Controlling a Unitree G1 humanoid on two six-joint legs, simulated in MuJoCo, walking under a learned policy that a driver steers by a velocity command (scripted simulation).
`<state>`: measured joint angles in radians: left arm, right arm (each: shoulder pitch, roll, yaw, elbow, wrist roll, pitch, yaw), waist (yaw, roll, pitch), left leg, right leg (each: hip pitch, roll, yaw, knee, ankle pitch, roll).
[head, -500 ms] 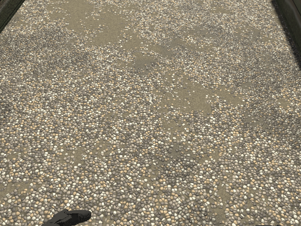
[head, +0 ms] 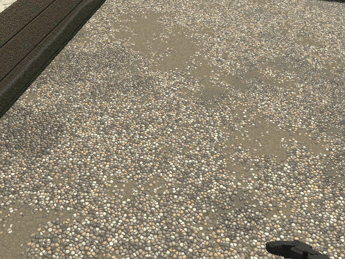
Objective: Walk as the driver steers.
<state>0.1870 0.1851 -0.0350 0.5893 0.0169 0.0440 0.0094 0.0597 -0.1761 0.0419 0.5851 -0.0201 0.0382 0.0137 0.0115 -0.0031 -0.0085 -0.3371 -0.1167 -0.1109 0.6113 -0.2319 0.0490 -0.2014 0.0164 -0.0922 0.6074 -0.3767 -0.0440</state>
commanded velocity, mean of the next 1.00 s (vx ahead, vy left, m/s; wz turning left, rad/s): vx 0.50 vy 0.00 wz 0.02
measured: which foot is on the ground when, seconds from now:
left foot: down 0.00-1.00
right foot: down 0.00-1.00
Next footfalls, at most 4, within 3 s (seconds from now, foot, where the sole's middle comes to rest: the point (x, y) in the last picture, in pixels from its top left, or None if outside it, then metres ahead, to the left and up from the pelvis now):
none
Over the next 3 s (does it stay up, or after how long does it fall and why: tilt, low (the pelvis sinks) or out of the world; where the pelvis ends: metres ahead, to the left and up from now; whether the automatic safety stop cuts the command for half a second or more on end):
stays up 0.02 0.00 0.01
